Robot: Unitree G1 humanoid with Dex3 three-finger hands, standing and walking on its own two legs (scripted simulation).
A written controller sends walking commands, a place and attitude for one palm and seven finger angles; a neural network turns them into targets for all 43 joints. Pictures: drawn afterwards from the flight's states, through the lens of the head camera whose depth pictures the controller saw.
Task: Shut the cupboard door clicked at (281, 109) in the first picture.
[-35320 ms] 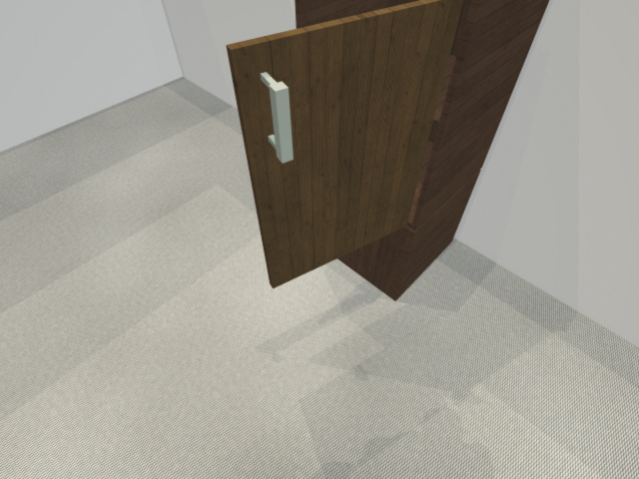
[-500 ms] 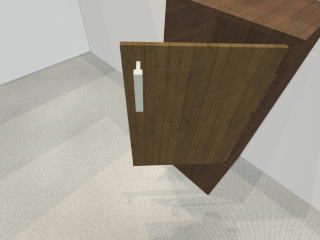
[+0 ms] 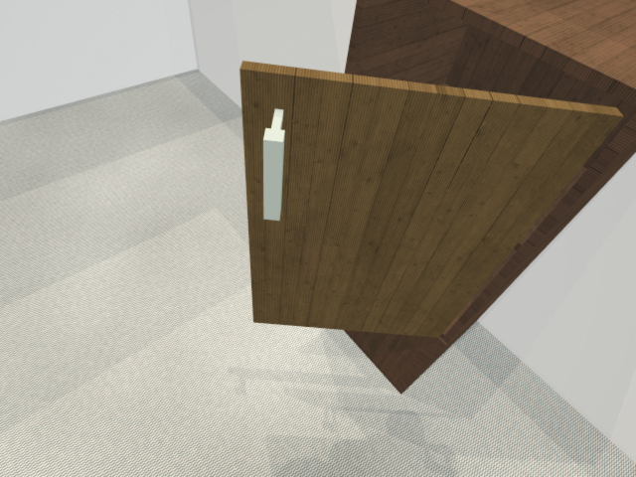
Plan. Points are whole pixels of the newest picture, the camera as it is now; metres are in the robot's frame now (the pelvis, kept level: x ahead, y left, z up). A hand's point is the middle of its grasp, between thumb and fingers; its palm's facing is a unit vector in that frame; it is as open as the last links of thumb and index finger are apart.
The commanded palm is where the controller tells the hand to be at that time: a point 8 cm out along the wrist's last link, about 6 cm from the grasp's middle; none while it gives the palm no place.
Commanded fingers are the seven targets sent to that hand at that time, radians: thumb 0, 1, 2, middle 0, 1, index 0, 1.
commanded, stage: shuffle to correct the standing spot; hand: left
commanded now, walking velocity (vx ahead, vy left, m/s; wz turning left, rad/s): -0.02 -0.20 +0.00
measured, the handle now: (275, 166) +0.43 +0.10 +0.15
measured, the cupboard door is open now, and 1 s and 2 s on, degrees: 48 48 48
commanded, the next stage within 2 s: come to a stop and stand still in 0.18 s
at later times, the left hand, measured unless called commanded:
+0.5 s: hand out of the picture +0.05 +0.07 -0.17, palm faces +0.05 -0.98 -0.19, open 7.3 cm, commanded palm none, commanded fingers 0.00 0.90 0.90 -0.20 -0.30 -0.20 -0.30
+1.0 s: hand out of the picture +0.01 +0.07 -0.16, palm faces +0.03 -0.97 -0.24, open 7.4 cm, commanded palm none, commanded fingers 0.00 0.90 0.90 -0.20 -0.30 -0.20 -0.30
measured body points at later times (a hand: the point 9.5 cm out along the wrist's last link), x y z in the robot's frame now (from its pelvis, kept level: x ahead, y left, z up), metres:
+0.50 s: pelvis +0.01 -0.11 +0.00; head +0.04 -0.09 +0.45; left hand +0.05 +0.12 -0.16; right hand +0.06 -0.35 -0.14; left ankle -0.01 -0.02 -0.71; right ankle +0.03 -0.23 -0.73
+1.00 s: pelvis +0.00 -0.11 +0.01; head +0.00 -0.12 +0.46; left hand +0.01 +0.12 -0.14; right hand +0.06 -0.34 -0.15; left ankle +0.00 -0.04 -0.73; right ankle -0.01 -0.24 -0.73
